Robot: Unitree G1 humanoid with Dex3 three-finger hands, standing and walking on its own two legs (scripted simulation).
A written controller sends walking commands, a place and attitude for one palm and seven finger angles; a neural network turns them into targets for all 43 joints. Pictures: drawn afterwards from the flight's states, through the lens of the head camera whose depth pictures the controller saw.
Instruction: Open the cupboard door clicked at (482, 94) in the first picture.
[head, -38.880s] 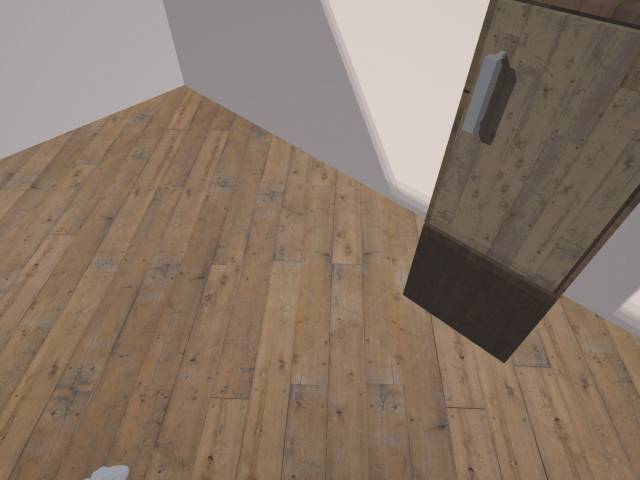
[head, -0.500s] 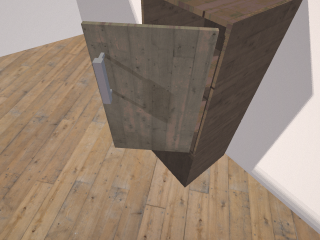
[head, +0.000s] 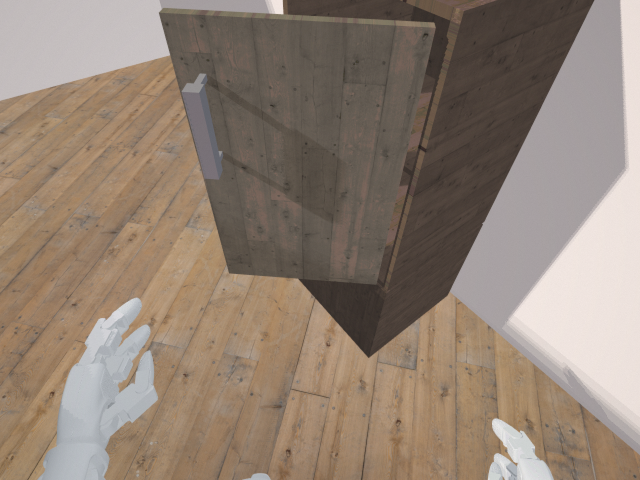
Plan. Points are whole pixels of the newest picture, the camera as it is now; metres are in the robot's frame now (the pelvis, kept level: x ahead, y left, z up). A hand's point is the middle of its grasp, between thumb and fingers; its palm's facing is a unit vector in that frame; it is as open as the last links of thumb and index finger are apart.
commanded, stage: raise the hand with hooked fingers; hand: left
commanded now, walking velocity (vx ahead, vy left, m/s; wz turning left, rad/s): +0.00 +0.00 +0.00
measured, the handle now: (207, 128) +0.60 +0.20 +0.12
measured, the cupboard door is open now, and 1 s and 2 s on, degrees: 48 48 48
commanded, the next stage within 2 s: move the hooked fingers beside the handle in 1.86 s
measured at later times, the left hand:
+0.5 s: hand (127, 385) +0.22 +0.23 +0.04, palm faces -0.07 -1.00 -0.05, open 10.5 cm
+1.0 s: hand (77, 332) +0.25 +0.27 +0.10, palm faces -0.02 -1.00 -0.04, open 13.4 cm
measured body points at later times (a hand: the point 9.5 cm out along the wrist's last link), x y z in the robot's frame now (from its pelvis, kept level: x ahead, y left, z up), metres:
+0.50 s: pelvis -0.01 -0.02 -0.03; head +0.03 -0.01 +0.42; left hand +0.22 +0.28 +0.05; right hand +0.15 -0.26 -0.10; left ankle +0.06 +0.11 -0.70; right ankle -0.04 -0.13 -0.70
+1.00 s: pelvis +0.00 +0.01 +0.00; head +0.01 +0.02 +0.45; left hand +0.25 +0.32 +0.10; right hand +0.18 -0.23 -0.05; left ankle +0.06 +0.11 -0.71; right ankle -0.04 -0.13 -0.70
